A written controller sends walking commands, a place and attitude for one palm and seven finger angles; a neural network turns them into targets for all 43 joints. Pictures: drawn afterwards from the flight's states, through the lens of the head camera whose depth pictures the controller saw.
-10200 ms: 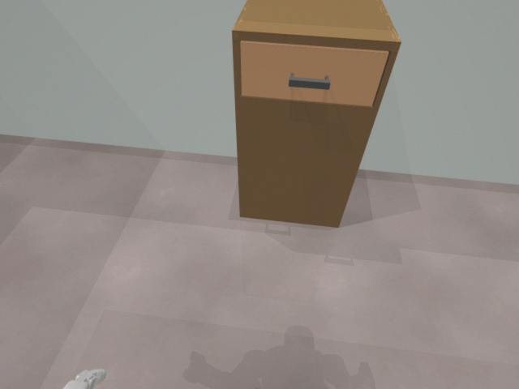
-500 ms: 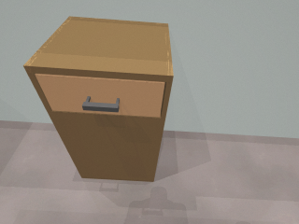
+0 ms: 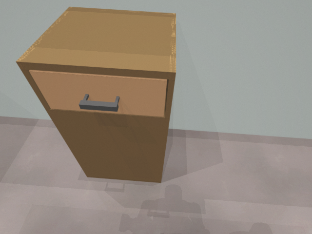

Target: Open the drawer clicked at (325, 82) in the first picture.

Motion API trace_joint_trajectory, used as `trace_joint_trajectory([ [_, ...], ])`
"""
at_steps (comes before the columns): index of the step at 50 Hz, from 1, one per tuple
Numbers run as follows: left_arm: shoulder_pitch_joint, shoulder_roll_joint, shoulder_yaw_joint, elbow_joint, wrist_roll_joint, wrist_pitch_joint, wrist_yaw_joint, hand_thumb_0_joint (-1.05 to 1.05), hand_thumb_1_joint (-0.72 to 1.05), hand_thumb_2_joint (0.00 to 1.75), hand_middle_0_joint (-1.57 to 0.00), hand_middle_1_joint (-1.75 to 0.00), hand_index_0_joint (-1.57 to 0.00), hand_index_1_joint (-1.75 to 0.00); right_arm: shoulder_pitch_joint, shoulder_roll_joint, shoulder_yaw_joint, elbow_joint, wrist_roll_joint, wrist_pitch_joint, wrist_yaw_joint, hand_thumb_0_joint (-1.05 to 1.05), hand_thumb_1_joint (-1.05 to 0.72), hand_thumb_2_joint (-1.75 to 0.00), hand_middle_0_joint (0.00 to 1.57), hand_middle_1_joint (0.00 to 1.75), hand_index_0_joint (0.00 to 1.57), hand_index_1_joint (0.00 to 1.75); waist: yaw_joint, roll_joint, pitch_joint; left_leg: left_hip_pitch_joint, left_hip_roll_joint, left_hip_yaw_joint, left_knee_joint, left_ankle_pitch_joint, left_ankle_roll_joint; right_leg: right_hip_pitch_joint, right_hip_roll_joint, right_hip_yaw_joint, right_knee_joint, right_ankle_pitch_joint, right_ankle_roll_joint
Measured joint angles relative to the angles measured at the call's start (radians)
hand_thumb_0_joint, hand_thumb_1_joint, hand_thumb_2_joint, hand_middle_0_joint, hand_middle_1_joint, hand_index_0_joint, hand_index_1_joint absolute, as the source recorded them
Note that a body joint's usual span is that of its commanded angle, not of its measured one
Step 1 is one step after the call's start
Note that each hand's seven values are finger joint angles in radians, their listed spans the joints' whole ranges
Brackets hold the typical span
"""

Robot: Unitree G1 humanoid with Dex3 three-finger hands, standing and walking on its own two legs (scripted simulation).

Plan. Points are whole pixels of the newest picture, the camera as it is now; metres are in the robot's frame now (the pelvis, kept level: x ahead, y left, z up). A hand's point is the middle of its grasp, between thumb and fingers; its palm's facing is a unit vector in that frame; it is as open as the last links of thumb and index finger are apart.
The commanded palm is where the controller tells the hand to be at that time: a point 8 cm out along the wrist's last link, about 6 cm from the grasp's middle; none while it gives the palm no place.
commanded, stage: come to a stop and stand still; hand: left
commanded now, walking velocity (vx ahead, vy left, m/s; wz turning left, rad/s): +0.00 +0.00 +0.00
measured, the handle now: (100, 101) +0.52 +0.23 +0.00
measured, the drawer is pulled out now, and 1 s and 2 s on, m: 0.00 0.00 0.00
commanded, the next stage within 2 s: look again from close up in 0.78 s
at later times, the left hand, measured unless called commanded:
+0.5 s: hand out of the picture -0.06 +0.15 -0.17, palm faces +0.02 -0.99 -0.14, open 7.4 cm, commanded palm none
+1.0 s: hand out of the picture -0.06 +0.15 -0.17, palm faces +0.00 -0.99 -0.15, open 7.4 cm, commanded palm none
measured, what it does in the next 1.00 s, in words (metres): steps on the spot: left foot, then right foot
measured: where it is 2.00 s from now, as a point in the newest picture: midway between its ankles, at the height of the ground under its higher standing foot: outside the picture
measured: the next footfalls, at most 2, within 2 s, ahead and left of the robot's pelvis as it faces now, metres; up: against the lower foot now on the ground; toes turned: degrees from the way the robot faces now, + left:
left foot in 0.04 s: +0.04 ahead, +0.12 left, +0.00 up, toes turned -4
right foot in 0.30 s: +0.00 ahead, -0.10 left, +0.00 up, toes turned -2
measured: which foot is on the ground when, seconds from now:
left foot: up 0.00-0.02, down 0.04-1.00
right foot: down 0.00-0.04, up 0.06-0.28, down 0.30-1.00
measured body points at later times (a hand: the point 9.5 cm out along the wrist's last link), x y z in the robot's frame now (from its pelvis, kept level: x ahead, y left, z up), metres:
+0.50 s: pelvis -0.04 +0.00 +0.01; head -0.04 -0.01 +0.46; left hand -0.06 +0.20 -0.15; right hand -0.04 -0.22 -0.16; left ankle -0.01 +0.11 -0.73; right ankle -0.04 -0.10 -0.73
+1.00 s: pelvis -0.04 +0.00 +0.00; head -0.04 +0.00 +0.45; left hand -0.06 +0.20 -0.16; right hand -0.07 -0.20 -0.16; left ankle -0.01 +0.11 -0.73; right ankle -0.04 -0.10 -0.73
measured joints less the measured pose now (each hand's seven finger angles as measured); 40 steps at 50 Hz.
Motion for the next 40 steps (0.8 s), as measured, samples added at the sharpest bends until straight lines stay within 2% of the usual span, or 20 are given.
trace_joint_trajectory([
  [1,0.008,0.004,0.002,0.001,-0.001,0.006,-0.001,0.00,0.93,0.89,-0.21,-0.30,-0.20,-0.30,0.003,-0.003,0.000,-0.010,0.000,-0.008,-0.001,0.00,-0.91,-0.90,0.20,0.30,0.20,0.30,0.000,-0.004,-0.008,0.037,0.001,0.001,-0.088,0.044,0.004,-0.011,0.002,0.001,0.016,-0.003,0.005],
  [2,0.018,0.006,0.003,0.002,-0.005,0.014,-0.002,0.00,0.92,0.89,-0.21,-0.30,-0.20,-0.30,0.009,-0.007,0.001,-0.021,-0.001,-0.017,-0.003,0.00,-0.91,-0.90,0.20,0.30,0.20,0.30,-0.003,-0.002,-0.017,0.065,0.005,-0.002,-0.165,0.089,0.023,-0.027,0.006,-0.002,0.043,-0.014,0.009],
  [3,0.021,0.010,0.005,0.009,-0.009,0.022,-0.003,0.00,0.92,0.89,-0.20,-0.30,-0.20,-0.30,0.011,-0.002,0.001,-0.023,-0.004,-0.022,-0.007,0.00,-0.91,-0.90,0.20,0.30,0.19,0.30,-0.007,-0.013,-0.018,0.064,-0.001,0.001,-0.169,0.117,0.042,-0.043,0.002,0.007,0.082,-0.063,0.014],
  [5,0.035,0.016,0.007,0.024,-0.011,0.038,-0.006,0.00,0.92,0.89,-0.20,-0.30,-0.20,-0.30,0.021,0.008,0.009,-0.029,-0.012,-0.017,-0.012,0.00,-0.91,-0.90,0.19,0.30,0.19,0.30,-0.009,-0.028,-0.027,0.068,-0.010,0.009,-0.174,0.128,0.053,-0.070,0.011,0.046,0.179,-0.179,0.018],
  [9,0.069,0.010,0.003,0.046,-0.005,0.037,-0.016,0.00,0.92,0.89,-0.20,-0.29,-0.20,-0.30,0.033,0.023,0.029,-0.016,-0.016,-0.012,-0.017,0.00,-0.91,-0.90,0.19,0.30,0.19,0.30,0.000,-0.014,-0.048,0.080,-0.017,0.009,-0.239,0.166,0.055,-0.079,0.028,0.084,0.352,-0.196,0.023],
  [11,0.091,-0.001,-0.005,0.056,-0.006,0.027,-0.017,0.00,0.92,0.89,-0.20,-0.29,-0.20,-0.30,0.029,0.018,0.029,-0.004,-0.020,-0.009,-0.025,0.01,-0.93,-0.90,0.20,0.30,0.20,0.30,0.004,0.001,-0.049,0.079,-0.021,0.010,-0.259,0.182,0.057,-0.032,0.023,0.081,0.321,-0.210,0.030],
  [13,0.112,-0.011,-0.014,0.069,-0.008,0.017,-0.017,0.00,0.92,0.89,-0.20,-0.29,-0.20,-0.30,0.026,0.010,0.030,0.001,-0.019,-0.013,-0.025,0.02,-0.94,-0.90,0.20,0.30,0.20,0.30,0.007,0.012,-0.047,0.071,-0.025,0.018,-0.261,0.188,0.057,0.039,0.017,0.076,0.209,-0.221,0.036],
  [15,0.130,-0.018,-0.023,0.085,-0.010,0.003,-0.014,0.00,0.92,0.89,-0.20,-0.29,-0.20,-0.30,0.022,0.005,0.031,0.005,-0.012,-0.021,-0.024,0.02,-0.95,-0.90,0.20,0.30,0.20,0.30,0.012,0.013,-0.042,0.050,-0.029,0.031,-0.237,0.181,0.052,0.111,0.015,0.086,0.059,-0.176,0.037],
  [16,0.130,-0.030,-0.029,0.102,-0.011,-0.002,-0.011,0.00,0.92,0.89,-0.20,-0.29,-0.20,-0.30,0.014,-0.002,0.030,0.014,-0.007,-0.021,-0.023,0.02,-0.95,-0.90,0.20,0.30,0.20,0.30,0.011,0.032,-0.031,0.048,-0.015,0.029,-0.228,0.177,0.047,0.119,0.028,0.085,0.041,-0.170,0.032],
  [18,0.141,-0.048,-0.045,0.122,-0.014,-0.009,-0.013,0.00,0.92,0.89,-0.20,-0.29,-0.20,-0.30,0.010,-0.011,0.031,0.023,-0.002,-0.023,-0.020,0.02,-0.95,-0.90,0.20,0.30,0.20,0.30,-0.003,0.057,-0.020,0.060,-0.003,0.018,-0.246,0.192,0.037,0.136,0.042,0.073,0.017,-0.155,0.023],
  [21,0.157,-0.062,-0.057,0.145,-0.018,-0.020,-0.014,0.00,0.92,0.89,-0.20,-0.29,-0.20,-0.30,0.015,-0.008,0.038,0.044,0.001,-0.027,-0.017,0.01,-0.94,-0.90,0.20,0.30,0.20,0.30,-0.012,0.061,-0.017,0.080,0.006,0.011,-0.272,0.209,0.033,0.159,0.053,0.067,-0.014,-0.134,0.015],
  [30,0.145,-0.078,-0.066,0.161,-0.022,-0.022,-0.013,0.00,0.91,0.89,-0.20,-0.30,-0.20,-0.30,0.051,0.029,0.056,0.099,-0.001,-0.022,-0.014,0.01,-0.92,-0.90,0.20,0.30,0.20,0.30,-0.013,0.038,-0.024,0.093,0.026,0.000,-0.296,0.235,0.021,0.182,0.074,0.055,-0.059,-0.100,0.001],
  [40,0.152,-0.070,-0.055,0.160,-0.022,-0.026,-0.009,0.01,0.92,0.89,-0.20,-0.29,-0.20,-0.30,0.099,0.058,0.057,0.117,-0.006,-0.022,-0.016,0.01,-0.91,-0.90,0.20,0.30,0.20,0.30,-0.019,0.034,-0.029,0.074,0.031,-0.007,-0.293,0.238,0.016,0.166,0.080,0.049,-0.060,-0.095,-0.006],
])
